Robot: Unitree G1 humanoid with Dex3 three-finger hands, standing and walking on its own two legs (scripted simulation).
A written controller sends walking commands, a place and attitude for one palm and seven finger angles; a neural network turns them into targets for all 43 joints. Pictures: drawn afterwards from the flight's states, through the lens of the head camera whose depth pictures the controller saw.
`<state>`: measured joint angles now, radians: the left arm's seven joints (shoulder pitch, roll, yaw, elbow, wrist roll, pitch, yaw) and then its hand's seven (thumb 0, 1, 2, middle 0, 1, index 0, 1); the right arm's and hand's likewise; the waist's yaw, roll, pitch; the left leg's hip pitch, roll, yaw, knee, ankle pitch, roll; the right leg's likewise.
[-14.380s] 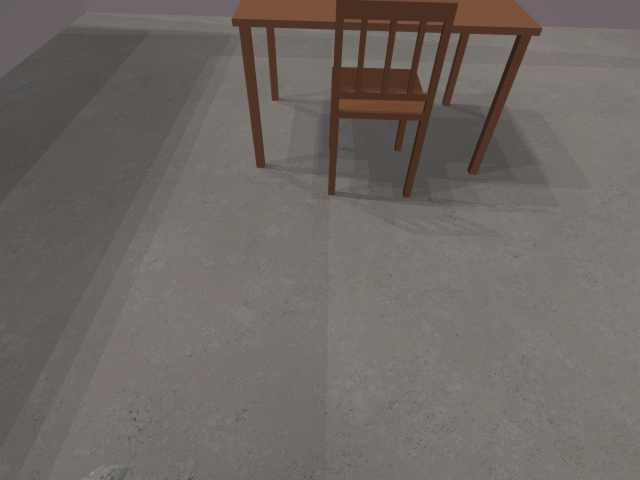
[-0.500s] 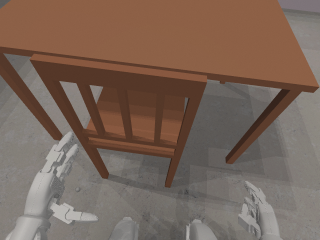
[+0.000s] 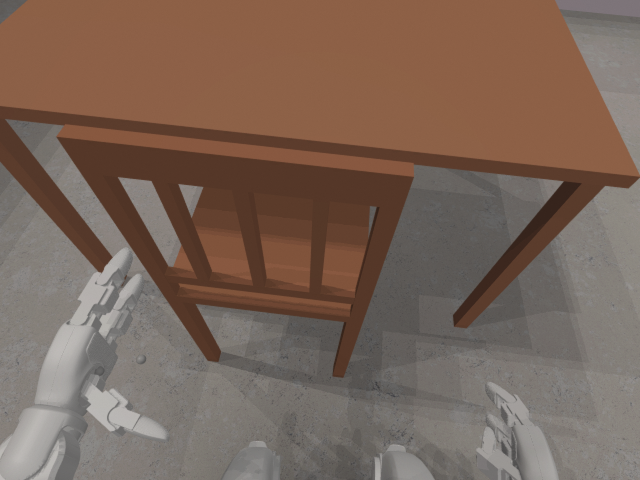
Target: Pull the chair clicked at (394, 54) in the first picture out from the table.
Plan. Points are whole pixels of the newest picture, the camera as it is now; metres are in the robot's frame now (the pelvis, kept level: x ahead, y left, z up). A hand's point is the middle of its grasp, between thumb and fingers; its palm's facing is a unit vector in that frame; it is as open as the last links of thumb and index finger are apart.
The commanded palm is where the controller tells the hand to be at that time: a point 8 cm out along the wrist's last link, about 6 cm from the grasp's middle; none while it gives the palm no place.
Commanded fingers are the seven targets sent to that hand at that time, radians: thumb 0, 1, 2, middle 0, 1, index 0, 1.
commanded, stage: raise the hand toward the chair's back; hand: left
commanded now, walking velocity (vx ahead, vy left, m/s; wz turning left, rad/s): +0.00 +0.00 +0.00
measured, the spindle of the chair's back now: (252, 242) +0.45 +0.12 -0.03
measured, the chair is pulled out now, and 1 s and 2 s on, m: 0.00 0.00 0.00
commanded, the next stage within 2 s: aim the fingers beside a spindle in 0.38 s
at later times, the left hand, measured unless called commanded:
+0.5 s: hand (147, 367) +0.24 +0.20 +0.04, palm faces -0.07 -1.00 -0.07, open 16.9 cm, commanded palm +0.21 +0.25 +0.04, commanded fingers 0.00 -0.50 0.30 -0.06 -0.08 -0.06 -0.08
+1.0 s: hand (184, 355) +0.26 +0.17 +0.02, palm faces -0.11 -0.99 -0.04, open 16.9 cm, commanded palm +0.24 +0.22 +0.03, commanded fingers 0.00 -0.50 0.30 -0.06 -0.08 -0.06 -0.08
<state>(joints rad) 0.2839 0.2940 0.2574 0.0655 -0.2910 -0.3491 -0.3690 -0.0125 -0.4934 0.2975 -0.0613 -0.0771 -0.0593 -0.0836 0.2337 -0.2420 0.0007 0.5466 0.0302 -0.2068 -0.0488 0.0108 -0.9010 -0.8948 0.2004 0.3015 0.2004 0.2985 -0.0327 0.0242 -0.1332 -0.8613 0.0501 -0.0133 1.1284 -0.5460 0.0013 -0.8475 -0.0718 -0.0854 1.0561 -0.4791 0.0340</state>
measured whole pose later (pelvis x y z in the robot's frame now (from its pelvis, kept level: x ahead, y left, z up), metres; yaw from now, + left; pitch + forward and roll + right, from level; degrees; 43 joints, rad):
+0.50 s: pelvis +0.00 -0.01 +0.00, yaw +0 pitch +16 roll -2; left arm 0.29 0.28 0.25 0.08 -0.29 -0.38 -0.37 -0.01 -0.49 0.30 -0.06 -0.08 -0.06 -0.08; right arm 0.22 -0.24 0.01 0.54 0.03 -0.21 -0.04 0.01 -0.90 -0.89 0.20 0.30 0.20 0.30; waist -0.03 0.03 -0.14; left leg -0.86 0.05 -0.02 1.13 -0.54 -0.01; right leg -0.85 -0.07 -0.09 1.07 -0.48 0.02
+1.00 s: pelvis -0.01 -0.01 -0.01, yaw +0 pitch +18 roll -2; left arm 0.22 0.25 0.18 0.10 -0.25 -0.39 -0.31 -0.01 -0.49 0.30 -0.06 -0.08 -0.06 -0.08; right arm 0.22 -0.24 0.00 0.54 0.02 -0.20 -0.04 0.01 -0.90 -0.89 0.20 0.30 0.20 0.30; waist -0.04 0.02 -0.14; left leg -0.94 0.05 -0.02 1.19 -0.56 -0.01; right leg -0.94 -0.07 -0.08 1.13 -0.50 0.02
